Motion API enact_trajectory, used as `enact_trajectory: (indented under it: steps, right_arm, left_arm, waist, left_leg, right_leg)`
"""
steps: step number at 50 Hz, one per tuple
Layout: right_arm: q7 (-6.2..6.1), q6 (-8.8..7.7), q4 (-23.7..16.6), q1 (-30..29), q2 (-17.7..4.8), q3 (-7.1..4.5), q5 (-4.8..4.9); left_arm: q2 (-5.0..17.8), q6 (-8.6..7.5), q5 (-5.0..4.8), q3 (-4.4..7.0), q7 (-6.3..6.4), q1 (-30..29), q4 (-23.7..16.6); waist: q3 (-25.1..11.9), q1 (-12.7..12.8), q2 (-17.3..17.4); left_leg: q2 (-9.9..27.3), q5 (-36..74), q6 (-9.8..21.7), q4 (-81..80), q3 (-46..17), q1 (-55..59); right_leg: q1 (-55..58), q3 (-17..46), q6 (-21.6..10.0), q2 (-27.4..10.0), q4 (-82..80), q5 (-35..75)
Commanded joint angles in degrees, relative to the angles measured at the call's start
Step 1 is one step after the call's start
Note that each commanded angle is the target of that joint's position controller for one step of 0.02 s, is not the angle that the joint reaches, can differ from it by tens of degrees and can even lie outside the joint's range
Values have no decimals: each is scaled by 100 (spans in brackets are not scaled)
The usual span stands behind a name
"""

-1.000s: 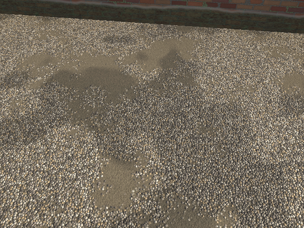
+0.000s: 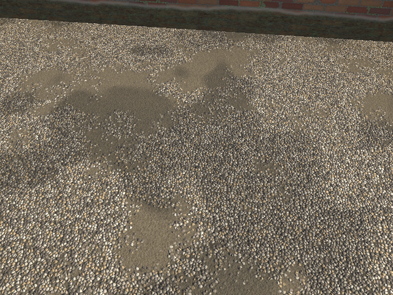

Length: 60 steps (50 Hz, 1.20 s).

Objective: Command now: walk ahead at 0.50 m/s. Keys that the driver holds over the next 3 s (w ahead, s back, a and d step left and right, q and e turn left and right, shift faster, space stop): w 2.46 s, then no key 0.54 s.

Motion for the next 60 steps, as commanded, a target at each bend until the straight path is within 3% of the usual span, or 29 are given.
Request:
enact_trajectory:
  steps: [1,2,3,6,7,9,15,16,17,20,22,27,28,29,32,34,39,40,41,44,46,51,52,53,55,56,58,59,60]
  right_arm:
    - [-32,-91,-523,-474,-390,-109,18]
    - [45,-112,-643,-740,-370,-103,-33]
    - [-16,-113,-496,-318,-358,-107,-12]
    - [-32,-88,-535,-486,-386,-106,19]
    - [46,-104,-657,-731,-370,-100,-30]
    - [-6,-138,-472,-232,-347,-101,-16]
    - [-26,-81,-555,-465,-381,-102,17]
    - [52,-110,-671,-708,-366,-96,-38]
    - [-10,-124,-514,-280,-352,-102,-20]
    - [47,-124,-667,-710,-364,-98,-37]
    - [-6,-142,-486,-216,-343,-97,-14]
    - [-27,-82,-567,-459,-377,-98,23]
    - [52,-112,-684,-697,-355,-91,-37]
    - [-9,-126,-525,-265,-344,-97,-19]
    - [48,-129,-679,-698,-360,-94,-36]
    - [-4,-147,-498,-201,-341,-94,-13]
    - [-26,-88,-579,-443,-374,-95,23]
    - [53,-117,-696,-683,-351,-88,-37]
    - [-7,-132,-537,-249,-340,-94,-19]
    - [50,-135,-690,-683,-356,-92,-37]
    - [-3,-152,-508,-183,-337,-92,-13]
    - [-25,-92,-588,-426,-370,-93,22]
    - [54,-121,-705,-668,-347,-85,-39]
    - [-7,-136,-546,-231,-337,-92,-19]
    - [52,-143,-693,-653,-356,-91,-42]
    - [-11,-150,-541,-236,-337,-94,-14]
    - [-27,-113,-581,-401,-372,-94,23]
    - [51,-134,-702,-670,-343,-86,-37]
    - [-10,-136,-551,-236,-336,-92,-12]
  left_arm:
    - [366,-107,12,101,12,-422,-493]
    - [434,-63,-25,104,1,-683,-635]
    - [420,-97,9,131,22,-365,-470]
    - [368,-107,12,99,9,-436,-486]
    - [440,-59,-26,106,-1,-695,-643]
    - [410,-91,9,134,25,-328,-472]
    - [370,-103,12,99,1,-441,-489]
    - [440,-62,-25,104,-8,-687,-637]
    - [418,-102,8,128,17,-357,-462]
    - [433,-63,-23,103,3,-696,-635]
    - [403,-86,8,131,27,-343,-473]
    - [362,-93,13,97,2,-455,-492]
    - [433,-52,-19,102,-8,-693,-640]
    - [412,-93,11,126,16,-359,-463]
    - [433,-58,-18,103,2,-701,-637]
    - [402,-82,9,130,27,-350,-474]
    - [360,-90,14,96,2,-464,-494]
    - [431,-49,-17,101,-8,-702,-642]
    - [409,-90,11,125,15,-367,-465]
    - [431,-56,-16,102,2,-709,-638]
    - [400,-80,9,129,27,-355,-475]
    - [359,-87,14,96,2,-468,-494]
    - [431,-46,-15,101,-8,-706,-642]
    - [408,-88,12,124,16,-369,-464]
    - [425,-50,-10,102,5,-702,-647]
    - [402,-90,11,123,26,-380,-466]
    - [351,-88,14,95,14,-464,-501]
    - [420,-43,-12,99,0,-719,-644]
    - [404,-79,13,125,21,-389,-475]
  waist:
    - [-347,29,41]
    - [-109,-57,51]
    - [-681,-10,-39]
    - [-324,24,42]
    - [-72,-57,51]
    - [-835,-8,-48]
    - [-279,24,62]
    - [-73,-59,63]
    - [-690,-13,-32]
    - [-105,-60,37]
    - [-824,-11,-50]
    - [-265,26,75]
    - [-75,-57,77]
    - [-695,-11,-15]
    - [-105,-58,44]
    - [-824,-10,-46]
    - [-262,27,76]
    - [-72,-57,77]
    - [-697,-11,-14]
    - [-105,-58,45]
    - [-829,-10,-44]
    - [-264,26,78]
    - [-73,-56,79]
    - [-701,-11,-12]
    - [-130,-53,57]
    - [-746,-12,-37]
    - [-336,29,52]
    - [-107,-57,62]
    - [-699,-10,-18]
  left_leg:
    - [474,1504,111,-671,-493,-64]
    - [479,2455,90,-402,-294,-148]
    - [476,1622,103,-595,-449,85]
    - [483,1495,120,-669,-497,-70]
    - [483,2439,88,-412,-288,-175]
    - [477,1647,99,-563,-428,122]
    - [491,1435,123,-689,-495,-124]
    - [483,2391,93,-411,-284,-196]
    - [480,1560,110,-594,-437,67]
    - [487,2438,94,-387,-276,-160]
    - [485,1652,99,-549,-409,107]
    - [507,1451,127,-680,-483,-143]
    - [495,2401,98,-401,-271,-205]
    - [493,1566,114,-585,-426,58]
    - [497,2430,99,-380,-267,-172]
    - [496,1640,103,-543,-399,94]
    - [516,1435,130,-675,-472,-156]
    - [503,2389,101,-394,-260,-216]
    - [502,1554,116,-579,-413,48]
    - [504,2421,101,-371,-254,-179]
    - [504,1633,104,-534,-384,89]
    - [525,1428,132,-668,-457,-162]
    - [510,2384,102,-384,-246,-221]
    - [509,1551,118,-569,-398,45]
    - [506,2411,96,-365,-236,-187]
    - [512,1580,118,-548,-390,81]
    - [521,1463,124,-638,-432,-121]
    - [517,2424,103,-359,-234,-190]
    - [519,1592,115,-555,-385,48]
  right_leg:
    - [124,211,-133,-229,-385,1533]
    - [-84,307,-129,-349,-294,2634]
    - [278,224,-145,-251,-317,1690]
    - [106,214,-136,-227,-378,1509]
    - [-105,298,-122,-336,-285,2602]
    - [343,212,-136,-253,-285,1722]
    - [78,215,-126,-221,-368,1469]
    - [-117,307,-118,-343,-281,2597]
    - [266,236,-142,-259,-309,1680]
    - [-107,310,-127,-348,-279,2640]
    - [321,208,-133,-247,-270,1720]
    - [55,205,-117,-211,-350,1443]
    - [-133,298,-109,-331,-263,2568]
    - [252,231,-133,-249,-292,1651]
    - [-122,305,-121,-340,-264,2614]
    - [307,208,-127,-242,-256,1696]
    - [41,205,-113,-206,-338,1426]
    - [-149,298,-105,-326,-252,2552]
    - [239,231,-130,-245,-280,1636]
    - [-136,305,-117,-335,-254,2603]
    - [296,208,-124,-238,-244,1687]
    - [30,205,-110,-202,-326,1419]
    - [-162,297,-102,-321,-241,2548]
    - [229,232,-127,-241,-268,1632]
    - [-137,302,-108,-331,-242,2600]
    - [243,232,-133,-244,-265,1648]
    - [52,203,-112,-205,-321,1456]
    - [-158,296,-108,-321,-234,2563]
    - [217,220,-124,-226,-253,1618]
